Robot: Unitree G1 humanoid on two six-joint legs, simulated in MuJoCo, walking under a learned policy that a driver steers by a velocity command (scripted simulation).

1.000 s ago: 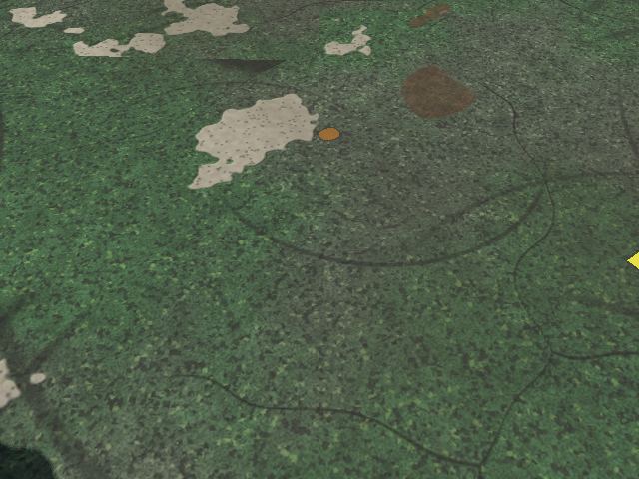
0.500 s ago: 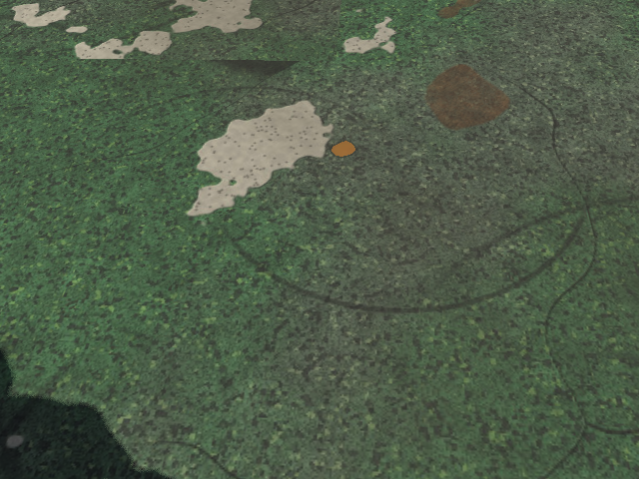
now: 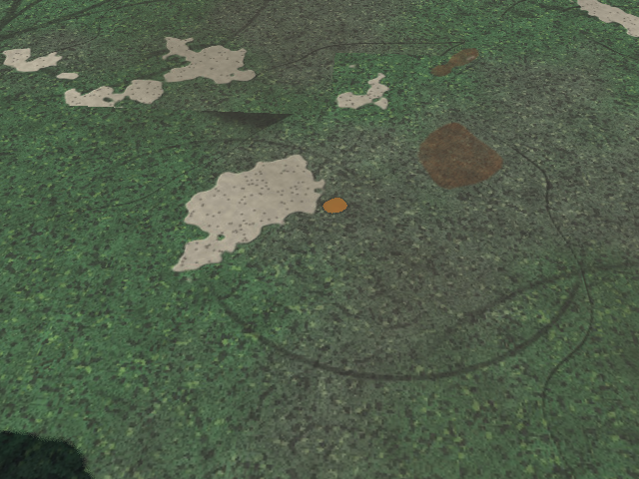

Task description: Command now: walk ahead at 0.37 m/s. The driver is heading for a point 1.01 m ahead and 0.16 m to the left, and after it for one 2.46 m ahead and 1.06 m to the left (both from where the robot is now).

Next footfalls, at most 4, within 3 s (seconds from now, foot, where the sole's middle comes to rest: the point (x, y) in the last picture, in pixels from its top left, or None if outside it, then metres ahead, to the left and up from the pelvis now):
0.42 left None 0.36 0.16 -0.77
1.00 right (377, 412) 0.67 -0.09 -0.77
1.58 left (272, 300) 0.98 0.16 -0.77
2.10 right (329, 246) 1.16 0.02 -0.77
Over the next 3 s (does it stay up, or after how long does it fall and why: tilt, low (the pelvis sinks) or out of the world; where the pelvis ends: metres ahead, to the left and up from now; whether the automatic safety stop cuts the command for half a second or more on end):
stays up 1.01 0.12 0.00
